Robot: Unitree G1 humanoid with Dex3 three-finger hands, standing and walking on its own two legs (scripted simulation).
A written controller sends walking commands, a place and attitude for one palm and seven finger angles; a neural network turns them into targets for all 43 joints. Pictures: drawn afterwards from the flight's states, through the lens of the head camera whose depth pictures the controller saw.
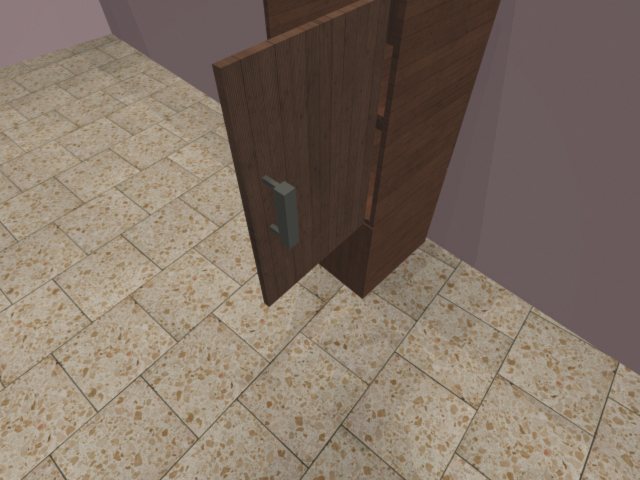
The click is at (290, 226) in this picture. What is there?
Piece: cupboard door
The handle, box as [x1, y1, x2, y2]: [262, 175, 298, 248]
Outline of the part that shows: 265,175 262,177 262,181 270,186 274,191 278,222 277,227 272,224 269,226 270,229 279,236 281,243 290,248 298,241 295,189 294,187 284,181 279,184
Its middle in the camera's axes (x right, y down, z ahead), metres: -0.08 -0.05 +0.71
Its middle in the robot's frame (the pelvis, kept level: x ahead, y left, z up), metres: +0.56 +0.11 -0.03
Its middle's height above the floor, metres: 0.74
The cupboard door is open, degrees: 93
